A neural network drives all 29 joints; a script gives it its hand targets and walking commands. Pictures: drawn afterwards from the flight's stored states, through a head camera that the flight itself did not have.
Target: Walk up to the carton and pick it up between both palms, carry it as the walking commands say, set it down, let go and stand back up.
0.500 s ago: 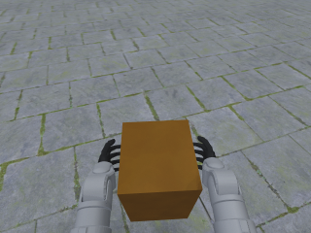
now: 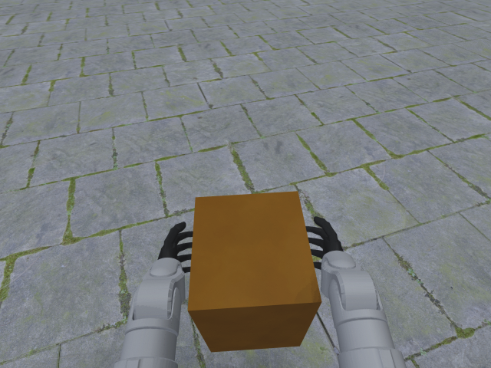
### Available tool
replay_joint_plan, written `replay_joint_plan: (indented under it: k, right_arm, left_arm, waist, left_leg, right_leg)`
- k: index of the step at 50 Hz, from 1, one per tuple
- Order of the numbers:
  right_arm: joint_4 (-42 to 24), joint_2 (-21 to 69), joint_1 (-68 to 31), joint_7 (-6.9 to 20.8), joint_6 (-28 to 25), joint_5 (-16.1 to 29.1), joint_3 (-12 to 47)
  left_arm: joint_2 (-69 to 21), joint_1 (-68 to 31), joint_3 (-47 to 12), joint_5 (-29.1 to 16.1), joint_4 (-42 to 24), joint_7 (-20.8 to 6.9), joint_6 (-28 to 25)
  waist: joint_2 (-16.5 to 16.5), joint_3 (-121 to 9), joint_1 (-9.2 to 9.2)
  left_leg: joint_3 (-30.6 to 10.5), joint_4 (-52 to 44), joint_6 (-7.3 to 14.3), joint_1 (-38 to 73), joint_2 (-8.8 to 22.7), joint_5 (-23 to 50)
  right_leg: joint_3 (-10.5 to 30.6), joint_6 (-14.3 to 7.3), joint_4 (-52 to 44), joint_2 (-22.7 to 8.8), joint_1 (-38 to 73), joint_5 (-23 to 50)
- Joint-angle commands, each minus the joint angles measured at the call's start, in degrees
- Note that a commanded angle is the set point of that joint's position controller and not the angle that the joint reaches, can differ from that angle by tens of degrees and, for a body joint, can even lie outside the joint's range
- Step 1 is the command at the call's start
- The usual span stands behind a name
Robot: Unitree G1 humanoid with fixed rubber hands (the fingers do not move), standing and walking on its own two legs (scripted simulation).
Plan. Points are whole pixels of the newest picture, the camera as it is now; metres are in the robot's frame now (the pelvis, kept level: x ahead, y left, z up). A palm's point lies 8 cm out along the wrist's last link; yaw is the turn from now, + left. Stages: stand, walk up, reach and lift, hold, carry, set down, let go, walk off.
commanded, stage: hold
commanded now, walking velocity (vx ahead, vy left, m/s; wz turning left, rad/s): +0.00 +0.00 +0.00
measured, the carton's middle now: (251, 277) +0.30 -0.01 -0.04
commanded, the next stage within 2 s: set down in 0.40 s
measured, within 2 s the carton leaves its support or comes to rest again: neither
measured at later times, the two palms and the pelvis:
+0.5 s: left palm (166, 274) +0.27 +0.13 +0.05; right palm (334, 265) +0.27 -0.14 +0.05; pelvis -0.04 -0.01 +0.00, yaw +2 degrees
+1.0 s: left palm (169, 279) +0.29 +0.14 -0.02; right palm (318, 273) +0.29 -0.13 -0.02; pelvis -0.04 +0.01 -0.02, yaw +4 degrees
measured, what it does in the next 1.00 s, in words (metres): stands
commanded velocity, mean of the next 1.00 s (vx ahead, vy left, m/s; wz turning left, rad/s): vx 0.00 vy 0.00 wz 0.00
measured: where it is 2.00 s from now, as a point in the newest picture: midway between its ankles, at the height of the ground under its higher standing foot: outside the picture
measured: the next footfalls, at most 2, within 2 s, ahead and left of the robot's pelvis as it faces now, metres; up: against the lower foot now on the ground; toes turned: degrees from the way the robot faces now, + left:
none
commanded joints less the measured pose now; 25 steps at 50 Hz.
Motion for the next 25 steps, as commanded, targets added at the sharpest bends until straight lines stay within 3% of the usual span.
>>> replay_joint_plan:
  k: [1,3,5,11,20,21,25]
  right_arm:
    - [-10.33,54.66,-26.27,14.15,-3.37,14.88,32.41]
    - [-10.47,54.24,-24.76,14.44,-2.73,14.64,31.91]
    - [-9.44,53.91,-25.88,14.19,-2.04,13.60,30.23]
    - [-2.50,56.25,-31.27,13.71,-1.42,11.95,26.80]
    - [5.59,58.18,-38.97,13.03,-2.88,9.61,22.05]
    - [6.79,62.23,-40.33,13.83,-2.69,7.90,22.54]
    - [11.71,62.90,-45.63,15.48,-4.39,7.06,19.34]
  left_arm:
    - [-57.34,-26.02,-32.24,-13.17,-8.68,-12.20,-2.18]
    - [-57.09,-25.89,-32.43,-12.81,-8.69,-12.69,-1.57]
    - [-55.82,-26.89,-30.86,-12.09,-6.35,-13.35,-1.13]
    - [-54.44,-33.45,-25.81,-10.97,-0.22,-14.90,-1.78]
    - [-53.81,-43.26,-21.77,-9.44,6.52,-15.99,-3.69]
    - [-57.86,-43.65,-20.27,-7.00,11.57,-16.29,-2.91]
    - [-59.85,-49.49,-17.90,-6.87,15.44,-17.20,-5.60]
  waist:
    - [1.18,-19.80,-0.41]
    - [1.46,-18.65,-1.44]
    - [0.70,-14.94,-1.68]
    - [-0.48,-9.77,-0.35]
    - [-0.74,-10.64,0.08]
    - [0.77,-11.68,1.04]
    - [0.05,-10.62,0.57]
  left_leg:
    - [-15.93,-3.04,-1.50,5.82,-1.67,27.13]
    - [-16.04,-3.80,-1.74,5.36,-1.74,26.27]
    - [-15.58,-5.44,-1.24,3.44,-2.21,19.52]
    - [-14.24,-7.20,0.59,-1.35,-2.89,6.38]
    - [-13.40,-6.39,1.88,-5.58,-2.66,-2.45]
    - [-14.42,-7.53,2.53,-5.07,-1.09,-1.49]
    - [-14.76,-7.19,2.62,-4.23,-0.82,-3.85]
  right_leg:
    - [12.23,0.71,-1.75,3.65,15.78,20.62]
    - [12.07,0.86,-2.45,3.61,17.78,21.87]
    - [11.76,0.92,-3.59,3.16,18.64,19.18]
    - [11.36,0.99,-4.74,2.18,17.87,9.85]
    - [12.33,0.82,-4.12,1.54,15.71,-0.05]
    - [14.10,0.21,-3.69,1.05,18.71,-2.27]
    - [14.64,0.21,-3.70,0.65,15.58,-7.03]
